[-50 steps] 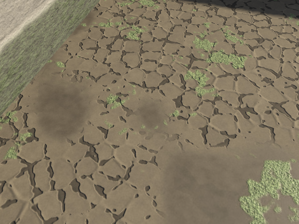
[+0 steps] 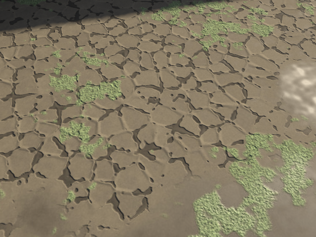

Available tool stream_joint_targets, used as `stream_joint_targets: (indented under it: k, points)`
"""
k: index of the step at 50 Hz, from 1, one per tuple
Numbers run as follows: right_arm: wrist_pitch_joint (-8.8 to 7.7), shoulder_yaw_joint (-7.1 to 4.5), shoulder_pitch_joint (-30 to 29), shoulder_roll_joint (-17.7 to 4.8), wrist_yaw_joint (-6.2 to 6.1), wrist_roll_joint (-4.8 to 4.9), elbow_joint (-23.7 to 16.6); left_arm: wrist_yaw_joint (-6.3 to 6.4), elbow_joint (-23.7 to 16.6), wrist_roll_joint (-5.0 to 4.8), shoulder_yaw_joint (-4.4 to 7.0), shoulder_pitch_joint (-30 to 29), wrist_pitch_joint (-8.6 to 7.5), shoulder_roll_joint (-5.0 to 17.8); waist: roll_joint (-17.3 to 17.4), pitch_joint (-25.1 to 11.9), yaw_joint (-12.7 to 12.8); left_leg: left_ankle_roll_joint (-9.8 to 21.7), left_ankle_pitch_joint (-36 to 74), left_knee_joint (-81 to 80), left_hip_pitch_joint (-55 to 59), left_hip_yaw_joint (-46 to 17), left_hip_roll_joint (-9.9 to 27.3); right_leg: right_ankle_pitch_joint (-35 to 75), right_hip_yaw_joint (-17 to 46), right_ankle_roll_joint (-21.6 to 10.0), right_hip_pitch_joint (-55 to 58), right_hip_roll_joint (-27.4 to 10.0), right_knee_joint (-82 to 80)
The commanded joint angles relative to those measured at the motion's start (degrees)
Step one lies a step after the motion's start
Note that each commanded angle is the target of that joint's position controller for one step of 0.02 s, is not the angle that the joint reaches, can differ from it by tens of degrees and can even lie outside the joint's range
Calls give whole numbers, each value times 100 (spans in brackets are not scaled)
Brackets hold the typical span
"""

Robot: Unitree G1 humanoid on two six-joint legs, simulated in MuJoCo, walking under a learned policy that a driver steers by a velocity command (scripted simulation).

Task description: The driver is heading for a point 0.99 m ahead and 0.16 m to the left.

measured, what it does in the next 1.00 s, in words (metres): steps on the spot: right foot, then left foot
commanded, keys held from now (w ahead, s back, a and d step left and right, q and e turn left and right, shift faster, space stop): no key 1.00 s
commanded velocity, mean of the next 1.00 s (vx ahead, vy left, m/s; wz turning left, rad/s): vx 0.01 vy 0.00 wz -0.13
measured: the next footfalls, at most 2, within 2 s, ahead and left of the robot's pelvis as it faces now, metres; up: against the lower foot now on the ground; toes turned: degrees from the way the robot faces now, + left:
right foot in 0.12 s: +0.05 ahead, -0.15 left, +0.00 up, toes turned -4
left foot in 0.46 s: +0.04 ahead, +0.09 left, +0.00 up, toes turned -5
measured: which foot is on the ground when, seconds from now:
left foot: down 0.00-0.12, up 0.14-0.44, down 0.46-1.00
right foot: up 0.00-0.10, down 0.12-1.00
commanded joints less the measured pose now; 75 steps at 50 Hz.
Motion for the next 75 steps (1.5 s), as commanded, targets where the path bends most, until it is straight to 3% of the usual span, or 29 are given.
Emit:
stream_joint_targets:
  k: [1,4,5,6,7,8,9,10,11,12,14,17,20,22,23,24,25,26,27,28,31,40,58,75]
  points:
    - [-34,-232,-254,-1008,-11,48,-414,-73,-362,30,28,221,-51,309,1045,-1144,89,1216,708,-640,773,-888,1431,145,-237,-106,757,6,-654]
    - [12,-219,-181,-1063,29,183,-331,-162,-258,79,32,451,-55,302,1042,-1088,252,999,320,-266,722,-798,1400,617,-456,-388,1507,202,-2056]
    - [26,-191,-87,-986,40,241,-272,-192,-156,105,46,618,-54,319,977,-1067,311,805,198,-18,539,-712,1291,895,-545,-533,1960,340,-2643]
    - [21,-136,202,-797,67,258,-150,-190,-161,146,75,691,-55,467,641,-990,287,390,-294,423,111,-486,1073,1342,-179,-741,2478,134,-3170]
    - [-20,1,335,-371,153,10,-265,-117,-271,199,155,675,-37,968,-941,-1093,9,-211,-1894,1927,-965,187,457,2851,1517,-1178,3222,-1265,-3353]
    - [-51,-97,-28,-619,89,4,-446,-131,-394,335,198,498,-85,1219,-1553,-947,246,-380,-3068,2752,-1638,-79,-12,3015,2251,-2089,2483,-2110,-3633]
    - [-32,-204,-312,-984,47,61,-440,-148,-403,412,146,453,-191,988,-971,-874,404,-384,-2836,3441,-1495,-480,131,2524,1996,-2100,2171,-1804,-3747]
    - [14,-232,-187,-943,32,128,-362,-149,-338,370,87,189,-285,806,-895,-775,213,-356,-2456,3626,-1498,-597,167,2340,1566,-1816,2084,-1442,-3711]
    - [65,-240,52,-863,0,122,-165,-136,-339,283,49,-63,-330,664,-785,-779,88,-388,-2155,3714,-1429,-626,197,2238,1254,-1563,2085,-1173,-3659]
    - [105,-253,195,-862,-17,74,-74,-120,-322,218,-8,-242,-359,508,-792,-766,11,-443,-1865,3803,-1291,-640,204,2548,1062,-1480,1995,-1079,-3626]
    - [106,-231,322,-724,-11,95,-3,-92,-240,233,-99,-282,-387,271,-679,-850,-88,-509,-1564,3767,-892,-603,158,3037,772,-1471,1885,-898,-3538]
    - [92,-119,101,-509,18,116,-40,-90,-101,214,-101,-192,-373,251,-706,-813,69,-530,-1541,2577,-518,-549,182,2862,728,-1493,2085,-815,-3427]
    - [87,-81,51,-568,44,139,-57,-98,62,206,-85,-48,-336,347,-732,-781,190,-483,-1792,1747,-100,-457,109,2651,1051,-1644,2176,-964,-3340]
    - [53,-53,315,-521,79,122,76,-99,159,128,-128,-144,-319,276,-616,-705,-21,-359,-865,492,512,-360,33,2464,1034,-1473,2017,-824,-3183]
    - [33,-45,430,-591,101,50,144,-105,235,103,-142,-29,-338,240,-482,-724,-52,-265,-100,78,967,-490,105,2293,995,-1258,1849,-698,-3134]
    - [21,-71,551,-838,101,-23,170,-122,262,167,-172,77,-379,160,-141,-832,49,-131,865,114,1369,-877,476,1942,819,-984,1661,-445,-2930]
    - [26,-170,463,-1190,103,51,264,-175,253,229,-138,330,-430,172,658,-839,413,133,844,437,1296,-869,596,1511,378,-768,1587,-6,-2921]
    - [4,-114,320,-849,148,115,260,-174,297,272,-146,67,-426,199,769,-797,226,268,-105,237,733,-955,567,1251,130,-567,1983,180,-2824]
    - [-30,-55,208,-668,167,74,247,-158,298,235,-114,-162,-395,259,700,-627,172,206,-548,102,474,-960,517,1208,100,-521,2087,186,-2746]
    - [-63,-41,121,-664,154,37,256,-122,308,211,-110,-247,-354,204,650,-565,170,110,-683,64,342,-916,467,1323,98,-542,2150,158,-2706]
    - [-143,4,200,-617,109,42,357,-88,417,212,-94,-164,-276,139,493,-428,141,-12,-789,97,310,-814,365,1468,157,-597,2128,122,-2754]
    - [-122,69,281,-571,50,65,600,-58,884,183,-56,29,-319,135,148,-318,85,22,-841,164,423,-755,253,1523,132,-508,2084,109,-2826]
    - [-95,123,487,-464,32,73,1071,15,1694,146,-126,188,-328,123,157,-244,102,9,-600,146,519,-631,84,1547,41,-480,2117,99,-2892]
    - [-100,163,830,-368,4,77,1299,36,2182,133,-217,278,-308,43,134,-168,118,20,-547,105,526,-602,25,1465,-39,-454,2071,123,-2952]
